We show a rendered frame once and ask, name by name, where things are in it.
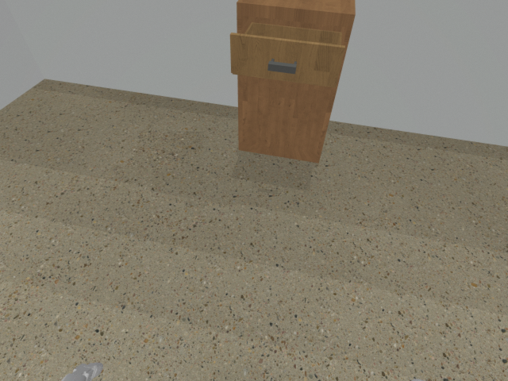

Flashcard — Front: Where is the cabinet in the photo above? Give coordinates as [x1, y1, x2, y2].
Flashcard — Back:
[237, 0, 356, 164]

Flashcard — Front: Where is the robot left hand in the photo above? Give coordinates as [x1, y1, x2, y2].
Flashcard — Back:
[61, 363, 103, 381]

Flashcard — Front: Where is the drawer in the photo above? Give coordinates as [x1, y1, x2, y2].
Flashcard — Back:
[230, 22, 345, 88]

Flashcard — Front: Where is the handle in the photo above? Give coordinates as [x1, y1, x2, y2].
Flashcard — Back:
[267, 59, 297, 74]

